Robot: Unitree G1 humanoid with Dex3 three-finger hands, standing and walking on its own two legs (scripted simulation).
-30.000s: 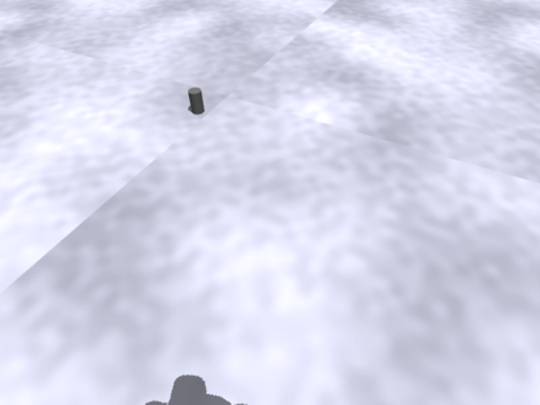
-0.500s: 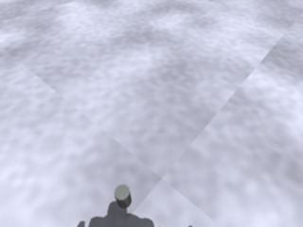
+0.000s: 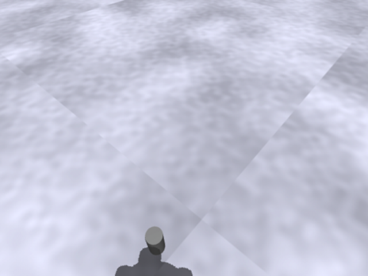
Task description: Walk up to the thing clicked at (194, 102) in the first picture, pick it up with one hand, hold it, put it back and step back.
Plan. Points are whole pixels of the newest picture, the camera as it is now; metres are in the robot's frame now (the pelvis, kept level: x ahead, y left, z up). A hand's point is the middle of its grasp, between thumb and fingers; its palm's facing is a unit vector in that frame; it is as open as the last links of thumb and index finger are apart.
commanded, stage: stand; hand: left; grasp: from the side
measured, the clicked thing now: (155, 241) +0.44 +0.18 -0.70
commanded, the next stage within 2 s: step back in 1.28 s
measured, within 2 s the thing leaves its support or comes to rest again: neither
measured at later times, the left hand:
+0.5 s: hand out of the picture +0.08 +0.24 -0.15, palm faces -0.02 -0.94 -0.34, open 7.4 cm
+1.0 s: hand out of the picture +0.10 +0.24 -0.15, palm faces -0.01 -0.94 -0.34, open 7.4 cm
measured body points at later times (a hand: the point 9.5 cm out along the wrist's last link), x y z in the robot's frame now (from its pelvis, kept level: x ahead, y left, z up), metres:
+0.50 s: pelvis +0.02 +0.00 +0.00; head +0.03 -0.01 +0.45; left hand +0.09 +0.29 -0.13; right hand +0.08 -0.30 -0.14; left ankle +0.03 +0.13 -0.74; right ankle +0.02 -0.14 -0.74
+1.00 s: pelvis +0.03 -0.01 +0.01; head +0.04 -0.01 +0.46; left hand +0.11 +0.29 -0.13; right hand +0.11 -0.31 -0.13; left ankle +0.03 +0.13 -0.74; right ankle +0.02 -0.14 -0.74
